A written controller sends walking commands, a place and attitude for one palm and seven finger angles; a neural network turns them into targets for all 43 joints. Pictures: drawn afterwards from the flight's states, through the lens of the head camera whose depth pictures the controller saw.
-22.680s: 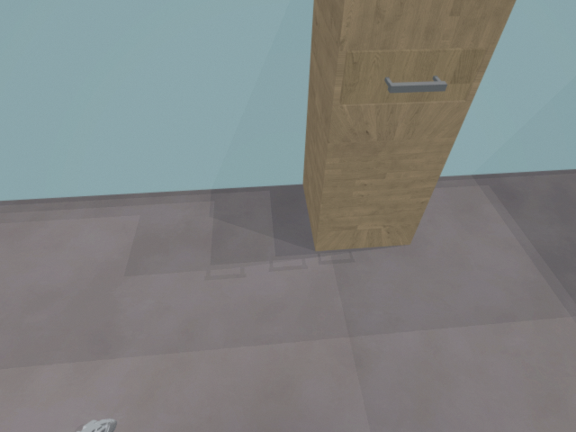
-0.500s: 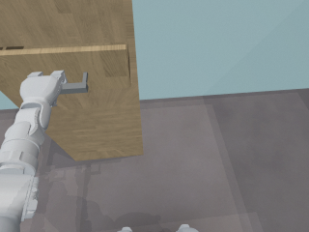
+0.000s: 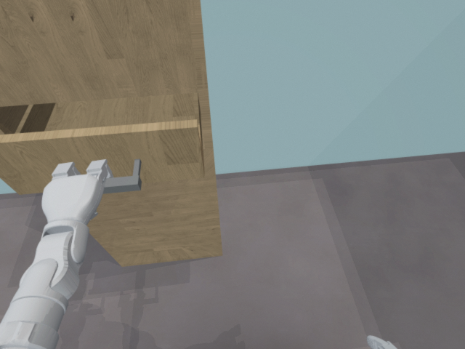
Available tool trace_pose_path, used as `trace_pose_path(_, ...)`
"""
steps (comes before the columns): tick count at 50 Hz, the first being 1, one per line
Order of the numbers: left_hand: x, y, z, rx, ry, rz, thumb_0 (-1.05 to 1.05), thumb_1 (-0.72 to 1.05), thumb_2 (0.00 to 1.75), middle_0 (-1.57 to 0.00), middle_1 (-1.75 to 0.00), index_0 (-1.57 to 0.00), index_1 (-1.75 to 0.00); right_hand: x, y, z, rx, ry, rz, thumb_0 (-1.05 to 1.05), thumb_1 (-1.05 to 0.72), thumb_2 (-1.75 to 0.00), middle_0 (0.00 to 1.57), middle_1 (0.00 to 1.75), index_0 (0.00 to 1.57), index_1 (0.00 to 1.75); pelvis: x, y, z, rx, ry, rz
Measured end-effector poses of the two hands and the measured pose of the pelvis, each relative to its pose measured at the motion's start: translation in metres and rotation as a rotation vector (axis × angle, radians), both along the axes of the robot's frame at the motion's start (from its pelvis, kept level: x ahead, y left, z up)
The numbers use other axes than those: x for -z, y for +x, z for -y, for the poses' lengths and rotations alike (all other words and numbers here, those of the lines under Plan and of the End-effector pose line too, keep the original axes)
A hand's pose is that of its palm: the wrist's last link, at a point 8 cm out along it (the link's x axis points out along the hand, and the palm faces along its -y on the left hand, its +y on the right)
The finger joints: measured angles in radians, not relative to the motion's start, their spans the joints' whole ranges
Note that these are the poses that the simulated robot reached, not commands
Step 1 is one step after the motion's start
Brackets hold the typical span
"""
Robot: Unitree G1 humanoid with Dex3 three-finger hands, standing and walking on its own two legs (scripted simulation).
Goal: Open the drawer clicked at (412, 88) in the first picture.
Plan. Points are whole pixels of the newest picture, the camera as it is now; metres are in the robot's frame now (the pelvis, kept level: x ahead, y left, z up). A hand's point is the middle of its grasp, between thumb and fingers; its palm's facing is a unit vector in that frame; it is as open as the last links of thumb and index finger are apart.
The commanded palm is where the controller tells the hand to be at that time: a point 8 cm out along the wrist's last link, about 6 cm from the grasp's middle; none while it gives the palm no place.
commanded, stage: pull the drawer open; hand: left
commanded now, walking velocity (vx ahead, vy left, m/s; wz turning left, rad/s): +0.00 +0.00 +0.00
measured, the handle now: (97, 177) +0.41 +0.26 +0.05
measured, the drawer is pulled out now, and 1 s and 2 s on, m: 0.09 0.29 0.30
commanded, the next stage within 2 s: open the thumb to release the handle in 1.22 s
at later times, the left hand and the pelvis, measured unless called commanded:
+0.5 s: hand (75, 279) +0.23 +0.25 +0.03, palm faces -0.01 -0.06 -1.00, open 5.5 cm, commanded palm +0.19 +0.25 +0.08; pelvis +0.01 -0.02 +0.00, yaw +1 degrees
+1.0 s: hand (60, 344) +0.15 +0.24 +0.03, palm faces -0.02 -0.05 -1.00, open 5.7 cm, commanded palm +0.10 +0.25 +0.08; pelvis -0.01 -0.03 +0.00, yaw +0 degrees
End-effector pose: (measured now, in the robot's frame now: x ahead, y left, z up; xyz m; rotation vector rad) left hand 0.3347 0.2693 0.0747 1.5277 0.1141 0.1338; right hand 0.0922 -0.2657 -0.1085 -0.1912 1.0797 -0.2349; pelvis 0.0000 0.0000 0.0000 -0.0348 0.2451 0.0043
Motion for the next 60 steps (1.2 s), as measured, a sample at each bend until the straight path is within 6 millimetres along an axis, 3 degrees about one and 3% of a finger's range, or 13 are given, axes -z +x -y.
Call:
trace_pose_path(9, -0.002, -0.05, 0.007, -0.028, -0.022, 0.0, 0.04, 0.77, 0.79, -0.3, -1.35, -0.41, -1.35, -0.019, 0.079, -0.023, -0.142, 0.026, 0.188, 0.01, -0.9, -0.9, 0.2, 0.3, 0.2, 0.3, -0.002, 0.004, 0.001, -0.021, 0.005, 0.047)
trace_pose_path(17, -0.003, -0.087, 0.013, -0.046, -0.02, -0.016, 0.04, 0.76, 0.78, -0.3, -1.35, -0.42, -1.35, -0.024, 0.108, -0.036, -0.221, 0.052, 0.243, 0.01, -0.9, -0.9, 0.2, 0.3, 0.2, 0.3, -0.003, 0.005, 0.009, -0.028, 0.014, 0.077)
trace_pose_path(24, -0.005, -0.119, 0.017, -0.055, -0.022, -0.032, 0.04, 0.75, 0.77, -0.3, -1.34, -0.41, -1.35, -0.022, 0.109, -0.033, -0.232, 0.066, 0.245, 0.01, -0.9, -0.9, 0.2, 0.3, 0.2, 0.3, -0.004, 0.006, 0.018, -0.018, 0.021, 0.092)
trace_pose_path(39, -0.005, -0.179, 0.025, -0.053, -0.008, -0.031, 0.03, 0.75, 0.77, -0.3, -1.3, -0.4, -1.33, -0.019, 0.098, -0.002, -0.202, 0.021, 0.233, 0.01, -0.9, -0.9, 0.2, 0.3, 0.2, 0.3, 0.0, -0.001, 0.03, 0.002, 0.032, 0.096)
trace_pose_path(52, -0.006, -0.214, 0.029, -0.045, -0.009, -0.04, 0.03, 0.74, 0.77, -0.3, -1.29, -0.39, -1.32, -0.024, 0.097, -0.007, -0.197, 0.037, 0.286, 0.01, -0.9, -0.9, 0.2, 0.3, 0.2, 0.3, 0.003, -0.009, 0.029, 0.013, 0.031, 0.102)
trace_pose_path(60, -0.004, -0.216, 0.028, -0.032, -0.005, -0.013, 0.02, 0.74, 0.79, -0.3, -1.28, -0.38, -1.3, -0.019, 0.092, -0.015, -0.216, 0.042, 0.282, 0.01, -0.9, -0.9, 0.2, 0.3, 0.2, 0.3, 0.007, -0.013, 0.026, 0.01, 0.03, 0.1)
